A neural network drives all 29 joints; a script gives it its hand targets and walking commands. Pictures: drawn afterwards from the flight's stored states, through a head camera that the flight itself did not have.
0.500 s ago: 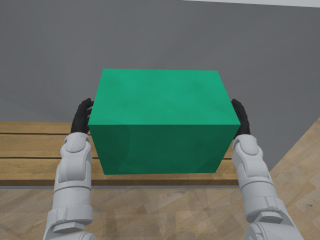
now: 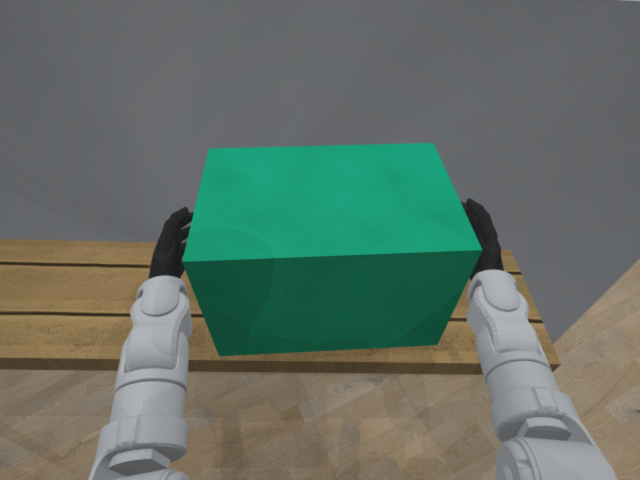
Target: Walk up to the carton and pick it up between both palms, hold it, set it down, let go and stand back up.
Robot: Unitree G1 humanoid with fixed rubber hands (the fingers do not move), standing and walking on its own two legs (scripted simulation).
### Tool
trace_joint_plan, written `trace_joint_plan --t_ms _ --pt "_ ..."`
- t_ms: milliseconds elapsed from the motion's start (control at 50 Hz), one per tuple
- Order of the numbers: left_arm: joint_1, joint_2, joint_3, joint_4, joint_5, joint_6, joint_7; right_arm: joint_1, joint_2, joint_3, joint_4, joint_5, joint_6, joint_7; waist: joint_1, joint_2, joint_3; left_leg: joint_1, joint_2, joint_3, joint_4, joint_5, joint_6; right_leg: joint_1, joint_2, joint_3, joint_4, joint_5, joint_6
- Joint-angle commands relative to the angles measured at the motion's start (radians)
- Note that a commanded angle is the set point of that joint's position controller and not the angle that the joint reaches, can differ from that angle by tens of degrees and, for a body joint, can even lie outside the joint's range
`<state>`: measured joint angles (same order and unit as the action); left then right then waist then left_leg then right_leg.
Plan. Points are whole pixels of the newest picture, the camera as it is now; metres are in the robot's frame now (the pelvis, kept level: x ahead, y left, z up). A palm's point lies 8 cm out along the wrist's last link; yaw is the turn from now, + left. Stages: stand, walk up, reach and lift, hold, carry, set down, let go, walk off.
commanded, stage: set down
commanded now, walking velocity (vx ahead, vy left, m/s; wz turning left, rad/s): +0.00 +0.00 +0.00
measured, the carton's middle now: (326, 249) +0.42 +0.01 +0.06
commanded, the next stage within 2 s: none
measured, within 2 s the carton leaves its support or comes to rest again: rests again in 1.72 s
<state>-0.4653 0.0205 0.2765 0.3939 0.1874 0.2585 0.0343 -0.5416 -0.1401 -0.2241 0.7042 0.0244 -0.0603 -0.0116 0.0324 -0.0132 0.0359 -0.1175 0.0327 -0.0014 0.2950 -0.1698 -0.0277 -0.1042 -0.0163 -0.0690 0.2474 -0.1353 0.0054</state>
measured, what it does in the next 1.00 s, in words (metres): stands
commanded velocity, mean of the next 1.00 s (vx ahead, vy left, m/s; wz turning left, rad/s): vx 0.00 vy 0.00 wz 0.00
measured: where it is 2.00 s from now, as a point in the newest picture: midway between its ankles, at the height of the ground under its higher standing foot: outside the picture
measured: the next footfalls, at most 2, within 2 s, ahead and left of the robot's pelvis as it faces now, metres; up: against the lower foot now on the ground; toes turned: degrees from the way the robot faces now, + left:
none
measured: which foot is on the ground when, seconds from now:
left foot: down 0.00-1.00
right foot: down 0.00-1.00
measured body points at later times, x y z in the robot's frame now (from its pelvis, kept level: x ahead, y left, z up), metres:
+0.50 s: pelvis +0.00 -0.01 +0.00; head +0.04 -0.01 +0.45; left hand +0.38 +0.20 +0.05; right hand +0.42 -0.20 +0.06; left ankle -0.01 +0.13 -0.75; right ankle +0.00 -0.12 -0.75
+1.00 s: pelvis +0.01 -0.01 -0.01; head +0.10 -0.03 +0.43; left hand +0.40 +0.20 +0.00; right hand +0.46 -0.20 +0.02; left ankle -0.01 +0.13 -0.75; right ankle +0.00 -0.12 -0.75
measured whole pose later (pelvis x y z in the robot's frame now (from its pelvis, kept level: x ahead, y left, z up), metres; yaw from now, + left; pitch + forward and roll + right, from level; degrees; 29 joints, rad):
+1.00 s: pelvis +0.01 -0.01 -0.01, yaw -2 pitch +19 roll -1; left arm -0.63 0.06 0.22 1.02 -0.02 -0.21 0.14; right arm -0.77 -0.24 -0.24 1.15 -0.04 -0.31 0.01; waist 0.12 0.04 -0.16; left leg -0.52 0.06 0.02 0.34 -0.16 -0.04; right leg -0.50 0.01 -0.05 0.27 -0.10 -0.01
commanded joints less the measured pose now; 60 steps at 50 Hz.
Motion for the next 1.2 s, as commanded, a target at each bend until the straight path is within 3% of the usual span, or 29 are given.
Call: trace_joint_plan --t_ms 0,20,60,120,180,220,280,300,380,420,520,540,560,580,600,640,700,720,780,860,920,940,980,1000,1060,1100,1140,1160,1180 --pt "-0.671 -0.417 -0.395 -0.15 -0.068 -0.13 -0.138 -0.677 0.369 0.294 -0.161 -0.049 -0.105 0.174 -0.027 0.008 -0.561 0.153 -0.061 0.085 0.021 0.448 -0.065 0.209 0.065 -0.049 0.032 0.348 0.005" --pt "-0.623 -0.411 -0.357 -0.114 -0.041 -0.13 -0.132 -0.684 0.37 0.297 -0.175 -0.042 -0.111 0.183 0.022 0.028 -0.546 0.136 -0.064 0.096 0.013 0.428 -0.066 0.2 0.067 -0.044 0.03 0.308 -0.004" --pt "-0.732 -0.458 -0.396 -0.137 -0.064 -0.17 -0.104 -0.701 0.369 0.27 -0.13 -0.063 -0.14 0.192 0.014 0.053 -0.652 0.18 -0.052 0.089 0.024 0.423 -0.08 0.114 0.075 -0.053 0.024 0.218 -0.013" --pt "-0.747 -0.448 -0.402 -0.079 -0.085 -0.199 -0.098 -0.729 0.374 0.239 -0.059 -0.096 -0.158 0.199 0.007 0.013 -0.626 0.169 -0.048 0.096 0.033 0.444 -0.073 0.118 0.07 -0.059 0.019 0.256 -0.004" --pt "-0.752 -0.424 -0.355 -0.017 -0.064 -0.226 -0.095 -0.746 0.39 0.226 -0.024 -0.095 -0.169 0.202 0.046 0.022 -0.632 0.099 -0.056 0.113 0.021 0.376 -0.058 0.148 0.055 -0.043 0.031 0.254 0.0" --pt "-0.756 -0.441 -0.377 -0.034 -0.073 -0.253 -0.094 -0.718 0.398 0.248 -0.009 -0.089 -0.183 0.197 0.046 0.031 -0.678 0.124 -0.052 0.102 0.049 0.512 -0.079 0.179 0.062 -0.036 0.054 0.376 0.001" --pt "-0.801 -0.411 -0.346 0.016 -0.07 -0.282 -0.091 -0.764 0.386 0.251 0.013 -0.105 -0.194 0.204 0.056 -0.01 -0.687 0.057 -0.057 0.117 0.026 0.413 -0.059 0.201 0.053 -0.031 0.053 0.342 0.011" --pt "-0.79 -0.412 -0.313 0.034 -0.061 -0.29 -0.088 -0.785 0.389 0.254 -0.003 -0.104 -0.202 0.21 0.085 -0.012 -0.712 0.043 -0.051 0.113 0.022 0.398 -0.051 0.183 0.051 -0.022 0.058 0.324 0.004" --pt "-0.835 -0.417 -0.313 0.091 -0.066 -0.332 -0.092 -0.781 0.392 0.226 0.056 -0.132 -0.225 0.202 0.059 -0.033 -0.74 0.019 -0.052 0.119 0.021 0.394 -0.048 0.197 0.044 -0.026 0.058 0.372 0.015" --pt "-0.833 -0.402 -0.278 0.167 -0.073 -0.345 -0.091 -0.839 0.387 0.215 0.042 -0.142 -0.236 0.199 0.076 -0.063 -0.721 -0.021 -0.053 0.121 0.006 0.35 -0.037 0.208 0.037 -0.026 0.058 0.372 0.024" --pt "-0.891 -0.4 -0.25 0.217 -0.055 -0.389 -0.097 -0.775 0.409 0.178 0.18 -0.177 -0.233 0.201 0.062 -0.019 -0.733 -0.056 -0.051 0.135 0.003 0.318 -0.039 0.201 0.029 -0.017 0.077 0.364 0.029" --pt "-0.834 -0.411 -0.244 0.25 -0.055 -0.402 -0.09 -0.814 0.421 0.191 0.157 -0.165 -0.25 0.197 0.081 -0.015 -0.776 -0.047 -0.045 0.131 0.019 0.364 -0.037 0.208 0.031 -0.015 0.082 0.413 0.029" --pt "-0.848 -0.393 -0.254 0.24 -0.073 -0.407 -0.09 -0.813 0.416 0.205 0.146 -0.179 -0.258 0.198 0.09 -0.038 -0.777 -0.056 -0.044 0.129 0.019 0.392 -0.039 0.205 0.035 -0.024 0.092 0.458 0.035" --pt "-0.835 -0.407 -0.263 0.264 -0.08 -0.415 -0.092 -0.799 0.413 0.194 0.14 -0.174 -0.261 0.194 0.066 -0.046 -0.801 -0.047 -0.048 0.122 0.025 0.4 -0.045 0.184 0.042 -0.027 0.092 0.458 0.03" --pt "-0.862 -0.41 -0.246 0.255 -0.073 -0.427 -0.082 -0.794 0.409 0.192 0.181 -0.174 -0.262 0.201 0.096 -0.048 -0.825 -0.056 -0.041 0.123 0.03 0.396 -0.037 0.168 0.043 -0.026 0.09 0.421 0.028" --pt "-0.855 -0.42 -0.268 0.263 -0.088 -0.454 -0.084 -0.798 0.44 0.216 0.165 -0.174 -0.265 0.188 0.066 -0.055 -0.871 -0.082 -0.047 0.121 0.042 0.435 -0.044 0.223 0.034 -0.006 0.116 0.539 0.037" --pt "-0.882 -0.389 -0.237 0.325 -0.087 -0.48 -0.085 -0.828 0.435 0.192 0.218 -0.176 -0.276 0.194 0.08 -0.078 -0.831 -0.12 -0.04 0.125 0.027 0.347 -0.023 0.213 0.028 -0.002 0.092 0.467 0.039" --pt "-0.928 -0.383 -0.259 0.293 -0.098 -0.486 -0.078 -0.82 0.416 0.194 0.238 -0.181 -0.279 0.197 0.071 -0.026 -0.876 -0.12 -0.042 0.128 0.033 0.392 -0.035 0.187 0.026 -0.007 0.112 0.503 0.034" --pt "-0.895 -0.445 -0.304 0.277 -0.109 -0.522 -0.057 -0.817 0.446 0.225 0.24 -0.167 -0.302 0.199 0.094 0.007 -0.976 -0.07 -0.031 0.111 0.085 0.55 -0.057 0.14 0.048 -0.019 0.121 0.535 0.024" --pt "-0.855 -0.458 -0.374 0.312 -0.161 -0.557 -0.055 -0.822 0.436 0.269 0.225 -0.132 -0.318 0.189 0.056 -0.034 -1.057 -0.101 -0.034 0.1 0.12 0.583 -0.052 0.105 0.049 0.003 0.139 0.658 0.038" --pt "-0.906 -0.446 -0.331 0.349 -0.154 -0.582 -0.056 -0.851 0.413 0.259 0.278 -0.142 -0.31 0.196 0.065 -0.039 -0.995 -0.185 -0.03 0.092 0.086 0.506 -0.039 0.157 0.038 0.018 0.157 0.643 0.038" --pt "-0.889 -0.438 -0.349 0.318 -0.164 -0.588 -0.052 -0.829 0.414 0.253 0.29 -0.124 -0.311 0.194 0.079 -0.007 -1.003 -0.167 -0.03 0.098 0.099 0.55 -0.047 0.15 0.04 0.011 0.159 0.647 0.026" --pt "-0.893 -0.452 -0.374 0.315 -0.177 -0.597 -0.051 -0.809 0.429 0.258 0.317 -0.131 -0.31 0.191 0.06 -0.011 -1.013 -0.139 -0.024 0.094 0.124 0.618 -0.056 0.11 0.055 0.005 0.152 0.668 0.023" --pt "-0.867 -0.469 -0.379 0.329 -0.179 -0.601 -0.042 -0.821 0.428 0.276 0.284 -0.118 -0.321 0.196 0.079 -0.024 -1.079 -0.117 -0.021 0.084 0.136 0.668 -0.059 0.102 0.059 0.003 0.163 0.694 0.013" --pt "-0.908 -0.433 -0.344 0.397 -0.161 -0.611 -0.046 -0.832 0.384 0.222 0.358 -0.156 -0.308 0.209 0.06 -0.025 -1.039 -0.173 -0.02 0.094 0.121 0.601 -0.052 0.083 0.055 0.006 0.155 0.669 0.019" --pt "-0.861 -0.446 -0.352 0.445 -0.164 -0.61 -0.058 -0.866 0.386 0.221 0.333 -0.153 -0.319 0.202 0.054 -0.074 -1.013 -0.206 -0.016 0.082 0.11 0.566 -0.049 0.091 0.053 -0.001 0.158 0.683 0.03" --pt "-0.866 -0.472 -0.354 0.427 -0.169 -0.624 -0.047 -0.854 0.371 0.215 0.38 -0.158 -0.331 0.22 0.073 -0.047 -1.071 -0.162 -0.005 0.089 0.131 0.625 -0.06 0.045 0.067 -0.013 0.16 0.635 0.011" --pt "-0.871 -0.435 -0.302 0.481 -0.151 -0.62 -0.056 -0.891 0.352 0.197 0.381 -0.172 -0.319 0.225 0.084 -0.099 -1.004 -0.175 -0.005 0.092 0.112 0.57 -0.038 0.042 0.063 0.0 0.142 0.62 0.02" --pt "-0.934 -0.423 -0.306 0.485 -0.172 -0.628 -0.057 -0.885 0.335 0.176 0.417 -0.182 -0.316 0.23 0.07 -0.092 -1.03 -0.217 -0.014 0.102 0.108 0.525 -0.037 0.06 0.051 0.005 0.157 0.611 0.023"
